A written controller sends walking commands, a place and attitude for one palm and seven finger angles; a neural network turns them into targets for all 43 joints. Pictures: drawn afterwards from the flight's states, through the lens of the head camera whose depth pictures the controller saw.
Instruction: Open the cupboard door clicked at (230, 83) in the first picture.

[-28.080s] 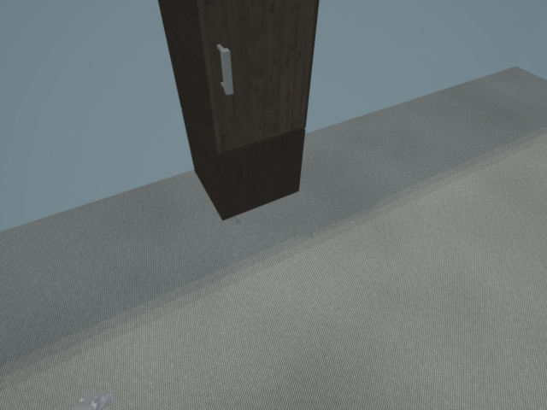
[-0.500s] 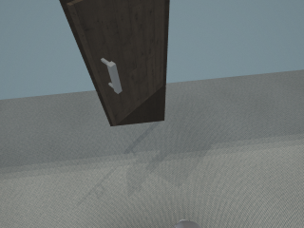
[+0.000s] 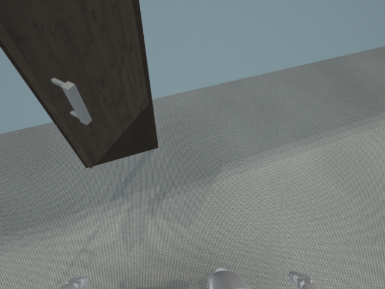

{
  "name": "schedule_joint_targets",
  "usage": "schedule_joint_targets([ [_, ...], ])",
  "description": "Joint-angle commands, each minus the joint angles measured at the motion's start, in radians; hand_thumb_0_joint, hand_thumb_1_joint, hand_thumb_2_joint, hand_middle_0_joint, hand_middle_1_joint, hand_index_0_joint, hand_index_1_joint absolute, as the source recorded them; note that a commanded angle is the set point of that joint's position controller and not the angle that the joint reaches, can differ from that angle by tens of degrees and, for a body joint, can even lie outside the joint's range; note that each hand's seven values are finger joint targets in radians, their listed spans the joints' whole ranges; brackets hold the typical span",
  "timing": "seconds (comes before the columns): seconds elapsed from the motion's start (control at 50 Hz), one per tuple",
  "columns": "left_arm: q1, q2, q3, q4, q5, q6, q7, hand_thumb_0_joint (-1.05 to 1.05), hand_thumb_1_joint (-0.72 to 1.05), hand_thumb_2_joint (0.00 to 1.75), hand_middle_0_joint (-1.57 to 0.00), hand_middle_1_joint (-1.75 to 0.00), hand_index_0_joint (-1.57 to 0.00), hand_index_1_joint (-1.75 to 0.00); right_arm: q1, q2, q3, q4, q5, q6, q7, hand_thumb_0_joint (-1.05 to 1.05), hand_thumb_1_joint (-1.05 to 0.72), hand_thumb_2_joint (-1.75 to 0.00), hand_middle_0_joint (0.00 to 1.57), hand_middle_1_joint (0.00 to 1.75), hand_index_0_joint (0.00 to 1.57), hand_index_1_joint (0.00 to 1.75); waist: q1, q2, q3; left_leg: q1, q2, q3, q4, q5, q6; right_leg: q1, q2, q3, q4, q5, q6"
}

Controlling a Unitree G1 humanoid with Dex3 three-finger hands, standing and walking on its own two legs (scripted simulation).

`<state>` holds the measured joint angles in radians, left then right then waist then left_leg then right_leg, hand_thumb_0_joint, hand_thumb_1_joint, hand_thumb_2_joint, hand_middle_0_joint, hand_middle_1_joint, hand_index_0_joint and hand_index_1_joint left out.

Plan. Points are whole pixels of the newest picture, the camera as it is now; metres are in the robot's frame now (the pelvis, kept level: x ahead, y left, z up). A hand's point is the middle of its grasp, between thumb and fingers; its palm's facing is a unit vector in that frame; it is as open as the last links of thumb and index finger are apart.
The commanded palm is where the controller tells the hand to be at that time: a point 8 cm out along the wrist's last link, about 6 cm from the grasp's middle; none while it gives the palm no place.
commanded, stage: walk to a spot facing it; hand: left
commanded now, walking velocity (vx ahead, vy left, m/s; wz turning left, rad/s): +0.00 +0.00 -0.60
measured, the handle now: (72, 101) +0.52 +0.37 -0.01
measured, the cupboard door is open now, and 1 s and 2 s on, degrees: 41 41 41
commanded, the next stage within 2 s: turn to face it in 2.00 s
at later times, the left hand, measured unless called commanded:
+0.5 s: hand (134, 267) +0.17 +0.15 -0.17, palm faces -0.32 -0.92 -0.22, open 7.4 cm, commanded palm none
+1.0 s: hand (163, 245) +0.22 +0.09 -0.17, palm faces -0.54 -0.81 -0.21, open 7.4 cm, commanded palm none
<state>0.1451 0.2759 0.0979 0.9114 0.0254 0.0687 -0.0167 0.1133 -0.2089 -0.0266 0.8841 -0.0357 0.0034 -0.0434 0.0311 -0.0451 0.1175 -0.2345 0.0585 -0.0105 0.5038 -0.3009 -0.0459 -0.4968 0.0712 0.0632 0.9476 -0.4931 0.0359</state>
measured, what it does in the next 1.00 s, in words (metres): walks ahead, turning right: right foot, then left foot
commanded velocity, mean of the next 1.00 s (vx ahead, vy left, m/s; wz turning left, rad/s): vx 0.12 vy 0.00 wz -0.59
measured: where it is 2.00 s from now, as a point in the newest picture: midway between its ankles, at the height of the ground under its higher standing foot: (274, 249)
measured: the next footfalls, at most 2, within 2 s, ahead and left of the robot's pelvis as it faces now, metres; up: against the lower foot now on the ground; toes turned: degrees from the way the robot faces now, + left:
right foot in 0.16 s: +0.06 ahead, -0.14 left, +0.00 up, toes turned -7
left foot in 0.44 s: +0.10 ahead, +0.11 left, +0.00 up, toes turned -15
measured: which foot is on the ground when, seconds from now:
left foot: down 0.00-0.14, up 0.16-0.42, down 0.44-0.66, up 0.68-0.98, down 1.00-1.00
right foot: up 0.00-0.14, down 0.16-0.44, up 0.46-0.66, down 0.68-1.00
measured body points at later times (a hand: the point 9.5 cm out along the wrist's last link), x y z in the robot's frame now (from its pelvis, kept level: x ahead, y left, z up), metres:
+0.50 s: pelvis +0.02 -0.02 -0.01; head +0.08 -0.03 +0.44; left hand +0.18 +0.20 -0.16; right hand +0.00 -0.30 -0.13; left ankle +0.06 +0.12 -0.74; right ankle +0.00 -0.13 -0.70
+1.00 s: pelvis +0.09 -0.07 +0.00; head +0.13 -0.08 +0.45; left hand +0.25 +0.13 -0.15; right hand +0.04 -0.35 -0.12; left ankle +0.18 +0.02 -0.73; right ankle -0.02 -0.15 -0.73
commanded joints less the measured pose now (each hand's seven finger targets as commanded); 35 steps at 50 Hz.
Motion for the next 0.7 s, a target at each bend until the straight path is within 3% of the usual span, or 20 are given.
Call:
schedule_joint_targets([
  [0.0,-0.019,0.054,0.002,-0.107,-0.005,-0.029,-0.021,0.0,0.9,0.9,-0.2,-0.3,-0.2,-0.3,0.053,-0.212,-0.059,-0.061,-0.009,-0.008,-0.011,0.0,-0.9,-0.9,0.2,0.3,0.2,0.3,-0.031,0.312,-0.146,0.155,0.221,0.004,-0.054,0.725,0.146,-0.014,-0.064,-0.095,0.003,-0.007,0.01],
  [0.06,0.003,0.062,0.0,-0.105,-0.01,-0.036,-0.029,0.0,0.9,0.9,-0.2,-0.3,-0.2,-0.3,0.068,-0.246,-0.07,-0.061,-0.003,-0.001,-0.003,0.0,-0.9,-0.9,0.2,0.3,0.2,0.3,-0.026,0.275,-0.19,0.112,0.224,0.036,0.013,0.599,0.111,0.171,-0.045,-0.142,-0.224,0.094,-0.012],
  [0.1,0.132,0.122,0.017,-0.071,-0.006,-0.044,-0.022,0.0,0.9,0.9,-0.2,-0.3,-0.2,-0.3,0.03,-0.237,-0.073,-0.085,0.012,0.005,0.007,0.0,-0.9,-0.9,0.2,0.3,0.2,0.3,0.043,0.091,-0.199,-0.058,0.153,0.101,0.219,0.324,0.041,0.41,-0.076,-0.086,-0.478,0.404,-0.043],
  [0.12,0.18,0.251,0.041,-0.059,0.009,-0.053,-0.003,0.0,0.9,0.9,-0.2,-0.3,-0.2,-0.3,0.032,-0.141,-0.059,-0.121,0.027,0.006,0.013,0.0,-0.9,-0.9,0.2,0.3,0.2,0.3,0.059,-0.291,-0.215,-0.313,-0.001,0.173,0.483,-0.161,-0.023,0.555,-0.351,0.349,-0.596,0.699,-0.151],
  [0.14,0.225,0.281,0.048,-0.046,-0.006,-0.052,0.014,0.0,0.9,0.9,-0.2,-0.3,-0.2,-0.3,-0.002,-0.147,-0.047,-0.135,0.03,0.015,0.008,0.0,-0.9,-0.9,0.2,0.3,0.2,0.3,0.095,-0.333,-0.23,-0.347,-0.009,0.031,0.647,-0.391,-0.016,0.518,-0.451,0.481,-0.607,0.833,-0.262],
  [0.18,0.086,0.243,0.035,-0.094,-0.001,-0.035,0.016,0.0,0.9,0.9,-0.2,-0.3,-0.2,-0.3,0.011,-0.161,-0.05,-0.109,0.035,0.02,0.018,0.0,-0.9,-0.9,0.2,0.3,0.2,0.3,0.026,-0.218,-0.131,-0.329,0.039,-0.002,0.706,-0.269,-0.007,0.301,-0.38,0.421,-0.659,0.303,-0.275],
  [0.24,0.002,0.184,0.02,-0.116,0.006,-0.04,0.03,0.0,0.9,0.9,-0.2,-0.3,-0.2,-0.3,0.03,-0.137,-0.043,-0.077,0.026,0.023,0.022,0.0,-0.9,-0.9,0.2,0.3,0.2,0.3,-0.025,-0.139,-0.146,-0.217,0.025,0.014,0.553,-0.19,-0.014,0.218,-0.29,0.309,-0.601,0.465,-0.235],
  [0.28,0.021,0.19,0.02,-0.104,0.006,-0.043,0.03,0.0,0.9,0.9,-0.2,-0.3,-0.2,-0.3,0.043,-0.108,-0.035,-0.069,0.03,0.017,0.023,0.0,-0.9,-0.9,0.2,0.3,0.2,0.3,-0.021,-0.077,-0.186,-0.158,-0.001,0.035,0.367,-0.167,-0.017,0.253,-0.273,0.312,-0.56,0.55,-0.234],
  [0.36,-0.015,0.176,0.016,-0.098,-0.006,-0.029,0.024,0.0,0.9,0.9,-0.2,-0.3,-0.2,-0.3,0.175,-0.116,-0.038,-0.023,0.034,0.007,0.012,0.0,-0.9,-0.9,0.2,0.3,0.2,0.3,-0.076,-0.082,-0.203,0.077,-0.041,0.059,0.014,0.039,-0.004,0.143,-0.204,0.305,-0.509,0.389,-0.15],
  [0.38,-0.023,0.133,0.006,-0.113,-0.013,-0.024,0.019,0.0,0.9,0.9,-0.2,-0.3,-0.2,-0.3,0.206,-0.167,-0.046,-0.018,0.028,-0.001,0.004,0.0,-0.9,-0.9,0.2,0.3,0.2,0.3,-0.089,0.036,-0.196,0.175,0.046,-0.037,-0.125,-0.006,0.024,0.023,-0.127,0.251,-0.437,0.246,-0.099],
  [0.4,0.001,0.073,-0.009,-0.127,-0.022,-0.022,0.008,0.0,0.9,0.9,-0.2,-0.3,-0.2,-0.3,0.199,-0.268,-0.066,-0.032,0.009,-0.009,0.002,0.0,-0.9,-0.9,0.2,0.3,0.2,0.3,-0.081,0.332,-0.173,0.204,0.307,-0.346,-0.273,-0.083,0.113,-0.126,0.006,0.091,-0.194,0.006,-0.038],
  [0.42,-0.032,0.097,-0.003,-0.138,-0.015,-0.021,0.002,0.0,0.9,0.9,-0.2,-0.3,-0.2,-0.3,0.198,-0.312,-0.072,-0.044,0.001,-0.012,-0.005,0.0,-0.9,-0.9,0.2,0.3,0.2,0.3,-0.089,0.339,-0.145,0.117,0.455,-0.449,-0.311,-0.01,0.21,-0.13,-0.014,0.007,0.03,-0.119,-0.011],
  [0.46,-0.025,0.091,0.007,-0.136,-0.004,-0.031,-0.017,0.0,0.9,0.9,-0.2,-0.3,-0.2,-0.3,0.121,-0.272,-0.06,-0.076,-0.008,-0.021,-0.003,0.0,-0.9,-0.9,0.2,0.3,0.2,0.3,-0.038,0.129,-0.146,0.032,0.382,-0.292,-0.239,0.233,0.241,-0.058,-0.067,-0.02,0.144,-0.044,0.002],
  [0.52,-0.038,0.052,-0.007,-0.119,-0.008,-0.022,-0.028,0.0,0.9,0.9,-0.2,-0.3,-0.2,-0.3,0.103,-0.227,-0.05,-0.06,-0.009,-0.016,-0.003,0.0,-0.9,-0.9,0.2,0.3,0.2,0.3,-0.034,0.319,-0.129,0.069,0.249,0.003,-0.108,0.576,0.152,0.002,-0.076,-0.101,0.016,-0.015,0.007],
  [0.56,-0.038,0.044,-0.013,-0.121,-0.012,-0.03,-0.031,0.0,0.9,0.9,-0.2,-0.3,-0.2,-0.3,0.143,-0.242,-0.057,-0.049,-0.009,-0.012,-0.001,0.0,-0.9,-0.9,0.2,0.3,0.2,0.3,-0.052,0.321,-0.181,0.12,0.241,0.042,-0.044,0.615,0.129,0.09,-0.055,-0.146,-0.151,0.007,-0.007],
  [0.6,0.027,0.062,-0.009,-0.101,-0.012,-0.043,-0.028,0.0,0.9,0.9,-0.2,-0.3,-0.2,-0.3,0.145,-0.255,-0.065,-0.048,0.002,-0.006,0.005,0.0,-0.9,-0.9,0.2,0.3,0.2,0.3,-0.026,0.243,-0.211,0.102,0.223,0.087,0.073,0.541,0.081,0.238,-0.036,-0.165,-0.382,0.194,-0.023],
  [0.62,0.098,0.1,0.004,-0.076,-0.01,-0.051,-0.024,0.0,0.9,0.9,-0.2,-0.3,-0.2,-0.3,0.136,-0.238,-0.067,-0.056,0.013,-0.005,0.009,0.0,-0.9,-0.9,0.2,0.3,0.2,0.3,0.006,0.151,-0.256,0.0,0.184,0.117,0.19,0.375,0.039,0.41,-0.069,-0.112,-0.514,0.353,-0.045],
  [0.64,0.172,0.218,0.029,-0.051,0.004,-0.059,-0.008,0.0,0.9,0.9,-0.2,-0.3,-0.2,-0.3,0.109,-0.156,-0.053,-0.096,0.026,-0.003,0.017,0.0,-0.9,-0.9,0.2,0.3,0.2,0.3,0.043,-0.198,-0.258,-0.292,0.053,0.203,0.417,-0.078,-0.021,0.604,-0.321,0.269,-0.618,0.535,-0.136],
  [0.66,0.228,0.274,0.04,-0.034,-0.011,-0.057,0.006,0.0,0.9,0.9,-0.2,-0.3,-0.2,-0.3,0.037,-0.147,-0.04,-0.134,0.024,0.003,0.015,0.0,-0.9,-0.9,0.2,0.3,0.2,0.3,0.093,-0.303,-0.228,-0.423,0.009,0.089,0.588,-0.398,-0.028,0.58,-0.46,0.476,-0.639,0.633,-0.249],
  [0.68,0.212,0.264,0.039,-0.042,-0.014,-0.055,0.012,0.0,0.9,0.9,-0.2,-0.3,-0.2,-0.3,0.031,-0.161,-0.039,-0.132,0.026,0.004,0.017,0.0,-0.9,-0.9,0.2,0.3,0.2,0.3,0.082,-0.266,-0.185,-0.475,0.048,0.0,0.659,-0.332,-0.012,0.536,-0.451,0.455,-0.663,0.391,-0.292],
])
